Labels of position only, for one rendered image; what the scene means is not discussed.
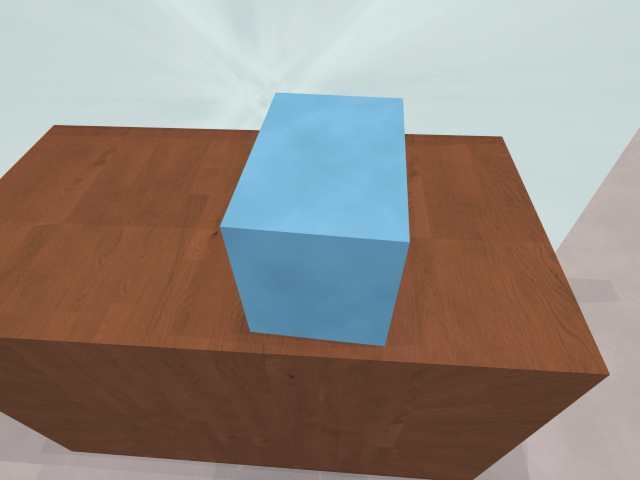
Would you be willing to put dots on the carton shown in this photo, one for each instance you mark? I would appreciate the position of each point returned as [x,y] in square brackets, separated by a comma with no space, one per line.
[317,230]

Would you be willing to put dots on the pedestal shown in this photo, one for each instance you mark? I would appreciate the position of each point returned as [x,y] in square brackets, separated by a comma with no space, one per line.
[122,330]

